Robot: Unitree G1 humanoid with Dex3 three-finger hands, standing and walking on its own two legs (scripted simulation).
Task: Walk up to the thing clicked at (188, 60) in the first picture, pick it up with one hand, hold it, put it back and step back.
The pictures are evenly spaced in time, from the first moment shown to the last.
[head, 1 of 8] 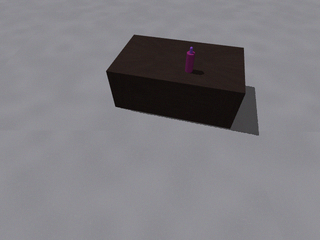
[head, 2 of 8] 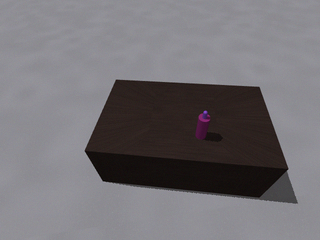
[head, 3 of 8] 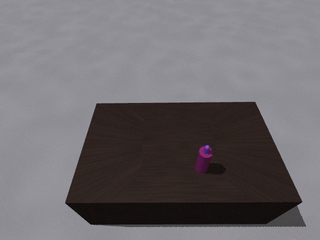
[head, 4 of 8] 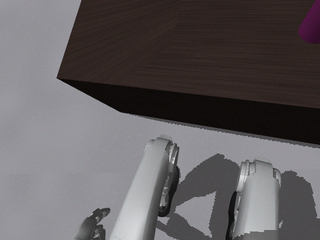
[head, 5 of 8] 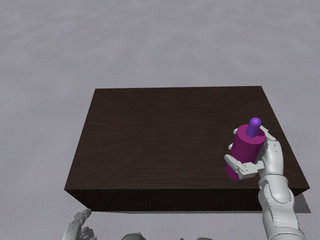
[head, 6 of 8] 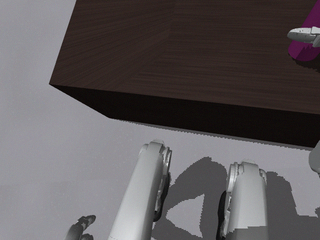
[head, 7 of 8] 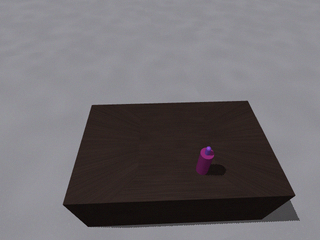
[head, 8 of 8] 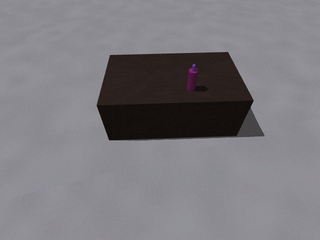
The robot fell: no
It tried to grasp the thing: yes
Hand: right
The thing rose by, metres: 0.32
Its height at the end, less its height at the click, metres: +0.00
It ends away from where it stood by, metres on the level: 0.03
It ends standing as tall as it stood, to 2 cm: yes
